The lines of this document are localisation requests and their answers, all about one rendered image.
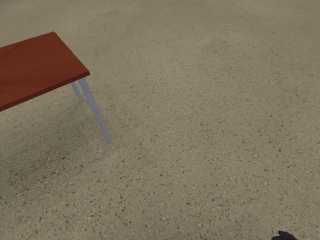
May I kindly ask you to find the robot right hand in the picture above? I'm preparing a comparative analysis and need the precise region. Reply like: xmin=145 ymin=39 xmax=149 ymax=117
xmin=271 ymin=230 xmax=297 ymax=240

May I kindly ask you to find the table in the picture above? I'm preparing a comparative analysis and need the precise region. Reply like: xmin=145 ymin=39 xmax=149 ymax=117
xmin=0 ymin=31 xmax=112 ymax=144

